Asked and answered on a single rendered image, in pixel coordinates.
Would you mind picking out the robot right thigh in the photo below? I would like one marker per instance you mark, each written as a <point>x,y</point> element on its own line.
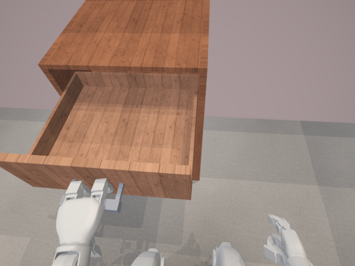
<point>226,256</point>

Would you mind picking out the handle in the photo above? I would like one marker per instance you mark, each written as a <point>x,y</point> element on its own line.
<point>111,205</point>

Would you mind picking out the robot left hand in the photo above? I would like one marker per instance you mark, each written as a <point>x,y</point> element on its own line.
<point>79,218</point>

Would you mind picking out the right robot shin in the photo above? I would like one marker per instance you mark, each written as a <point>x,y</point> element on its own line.
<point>225,244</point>

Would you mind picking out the drawer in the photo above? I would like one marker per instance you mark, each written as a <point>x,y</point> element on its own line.
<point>133,128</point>

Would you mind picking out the robot left forearm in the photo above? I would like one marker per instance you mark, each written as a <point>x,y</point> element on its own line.
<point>72,254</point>

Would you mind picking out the robot right hand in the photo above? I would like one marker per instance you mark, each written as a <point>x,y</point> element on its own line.
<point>287,245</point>

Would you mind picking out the cabinet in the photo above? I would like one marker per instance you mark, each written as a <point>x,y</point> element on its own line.
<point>135,36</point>

